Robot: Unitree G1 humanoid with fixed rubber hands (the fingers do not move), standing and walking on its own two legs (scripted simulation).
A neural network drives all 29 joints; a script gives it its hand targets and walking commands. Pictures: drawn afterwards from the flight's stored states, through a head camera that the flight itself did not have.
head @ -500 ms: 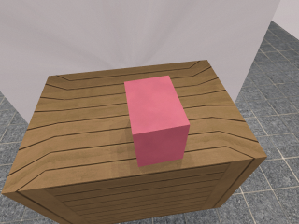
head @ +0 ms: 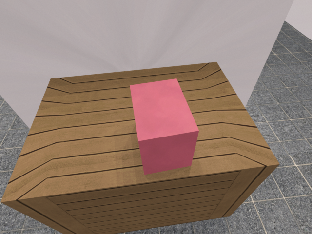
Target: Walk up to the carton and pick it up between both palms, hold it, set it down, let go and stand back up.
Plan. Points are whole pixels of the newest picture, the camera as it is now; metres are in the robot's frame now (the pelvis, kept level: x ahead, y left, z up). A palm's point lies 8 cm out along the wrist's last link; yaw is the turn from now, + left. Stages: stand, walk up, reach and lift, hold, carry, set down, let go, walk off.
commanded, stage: stand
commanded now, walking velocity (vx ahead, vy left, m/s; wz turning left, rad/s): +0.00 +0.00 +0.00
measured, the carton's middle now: (160, 125) +0.46 +0.00 -0.02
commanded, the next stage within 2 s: none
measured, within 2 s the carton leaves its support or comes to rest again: neither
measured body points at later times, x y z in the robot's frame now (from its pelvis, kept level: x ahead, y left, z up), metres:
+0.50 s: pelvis +0.01 +0.00 +0.00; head +0.03 +0.00 +0.45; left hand -0.02 +0.20 -0.16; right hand -0.04 -0.20 -0.16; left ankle -0.01 +0.11 -0.74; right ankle +0.00 -0.15 -0.74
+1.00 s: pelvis +0.03 +0.00 +0.00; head +0.05 +0.00 +0.45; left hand +0.01 +0.21 -0.16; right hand -0.01 -0.20 -0.16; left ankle -0.01 +0.11 -0.74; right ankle +0.00 -0.15 -0.74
